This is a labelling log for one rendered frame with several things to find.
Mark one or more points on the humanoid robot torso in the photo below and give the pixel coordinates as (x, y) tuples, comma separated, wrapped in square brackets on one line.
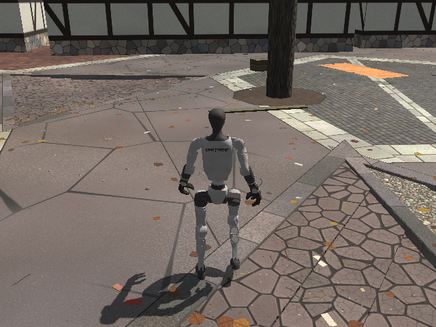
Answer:
[(217, 164)]

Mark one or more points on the robot right hand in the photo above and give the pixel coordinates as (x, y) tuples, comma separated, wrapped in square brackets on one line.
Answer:
[(253, 196)]

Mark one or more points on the left robot forearm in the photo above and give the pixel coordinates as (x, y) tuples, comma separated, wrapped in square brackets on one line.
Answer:
[(184, 177)]

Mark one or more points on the right robot upper arm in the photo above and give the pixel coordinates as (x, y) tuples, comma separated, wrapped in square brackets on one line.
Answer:
[(242, 156)]

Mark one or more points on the robot left hand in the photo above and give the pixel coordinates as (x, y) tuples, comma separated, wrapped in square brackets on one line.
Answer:
[(188, 185)]

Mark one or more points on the right robot forearm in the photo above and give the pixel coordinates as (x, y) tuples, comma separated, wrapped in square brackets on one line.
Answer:
[(251, 182)]

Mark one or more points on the left robot upper arm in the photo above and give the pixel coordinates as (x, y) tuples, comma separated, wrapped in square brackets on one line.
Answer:
[(192, 155)]

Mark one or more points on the left robot thigh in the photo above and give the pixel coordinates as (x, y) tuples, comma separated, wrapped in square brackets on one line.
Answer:
[(200, 203)]

